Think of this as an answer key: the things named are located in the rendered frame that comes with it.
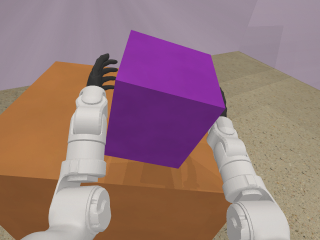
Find left robot forearm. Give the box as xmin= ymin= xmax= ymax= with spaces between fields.
xmin=48 ymin=85 xmax=108 ymax=225

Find left robot hand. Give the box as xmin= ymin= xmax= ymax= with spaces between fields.
xmin=86 ymin=53 xmax=118 ymax=91

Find pedestal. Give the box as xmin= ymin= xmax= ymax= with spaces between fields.
xmin=0 ymin=61 xmax=233 ymax=240

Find right robot hand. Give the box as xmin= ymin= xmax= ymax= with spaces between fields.
xmin=220 ymin=88 xmax=227 ymax=118

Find carton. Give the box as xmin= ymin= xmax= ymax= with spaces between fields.
xmin=104 ymin=30 xmax=226 ymax=169

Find robot right upper arm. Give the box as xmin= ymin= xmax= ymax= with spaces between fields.
xmin=226 ymin=200 xmax=290 ymax=240

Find right robot forearm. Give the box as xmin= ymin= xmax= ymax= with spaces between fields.
xmin=206 ymin=116 xmax=290 ymax=237

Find robot left upper arm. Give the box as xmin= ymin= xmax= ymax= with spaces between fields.
xmin=21 ymin=185 xmax=111 ymax=240

